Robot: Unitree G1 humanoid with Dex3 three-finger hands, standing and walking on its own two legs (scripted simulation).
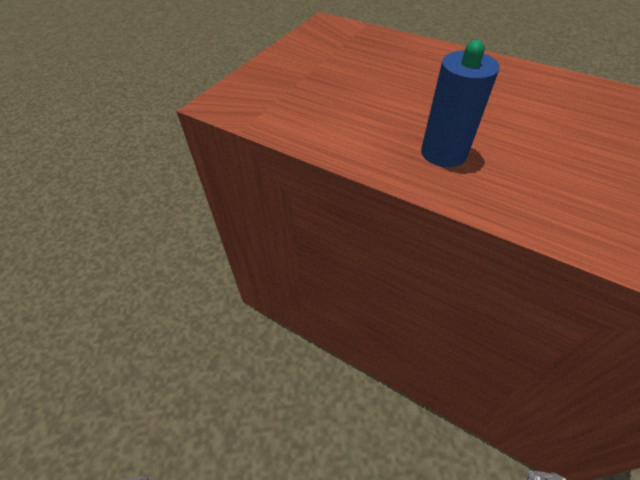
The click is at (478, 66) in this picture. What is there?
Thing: necked bottle
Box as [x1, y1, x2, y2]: [421, 40, 499, 166]
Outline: 479,40 473,40 469,42 463,51 451,52 447,54 442,60 421,148 423,156 428,161 440,166 455,166 462,163 465,160 498,71 498,63 492,57 483,53 484,46 482,42
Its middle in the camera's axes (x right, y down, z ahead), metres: +0.23 -0.22 +0.62
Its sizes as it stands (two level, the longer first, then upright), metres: 0.083 0.083 0.199
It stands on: a support 0.80 m high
